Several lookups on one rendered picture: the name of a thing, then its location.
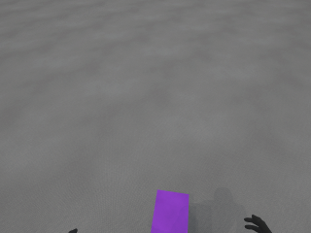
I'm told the carton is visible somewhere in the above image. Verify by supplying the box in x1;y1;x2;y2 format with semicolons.
151;189;190;233

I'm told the right robot hand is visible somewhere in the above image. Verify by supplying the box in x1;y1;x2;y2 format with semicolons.
244;215;272;233

